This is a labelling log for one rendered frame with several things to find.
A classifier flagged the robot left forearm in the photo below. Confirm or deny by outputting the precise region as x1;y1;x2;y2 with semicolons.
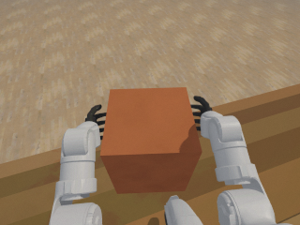
49;121;101;225

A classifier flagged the robot right shin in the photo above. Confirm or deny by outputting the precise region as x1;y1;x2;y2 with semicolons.
167;195;179;203

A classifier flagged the robot right forearm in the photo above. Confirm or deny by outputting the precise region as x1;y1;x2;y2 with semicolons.
200;111;276;220

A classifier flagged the left robot hand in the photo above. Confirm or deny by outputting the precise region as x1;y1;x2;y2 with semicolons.
84;104;107;140

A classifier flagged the right robot hand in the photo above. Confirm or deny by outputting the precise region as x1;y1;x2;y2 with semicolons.
190;96;213;131

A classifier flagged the left robot upper arm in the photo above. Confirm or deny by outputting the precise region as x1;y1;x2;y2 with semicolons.
50;202;103;225

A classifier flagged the right robot upper arm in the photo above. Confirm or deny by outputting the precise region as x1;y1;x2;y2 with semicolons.
217;187;292;225

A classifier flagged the carton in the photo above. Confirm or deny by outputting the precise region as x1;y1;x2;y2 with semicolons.
100;87;203;194

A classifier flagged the right robot thigh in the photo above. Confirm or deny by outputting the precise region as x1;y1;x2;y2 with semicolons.
164;199;203;225

